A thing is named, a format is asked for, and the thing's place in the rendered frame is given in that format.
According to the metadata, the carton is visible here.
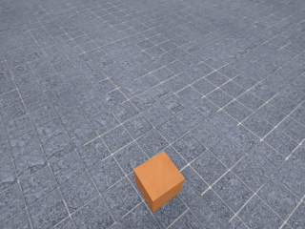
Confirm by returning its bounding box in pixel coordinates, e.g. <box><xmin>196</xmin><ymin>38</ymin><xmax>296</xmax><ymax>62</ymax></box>
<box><xmin>133</xmin><ymin>151</ymin><xmax>185</xmax><ymax>212</ymax></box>

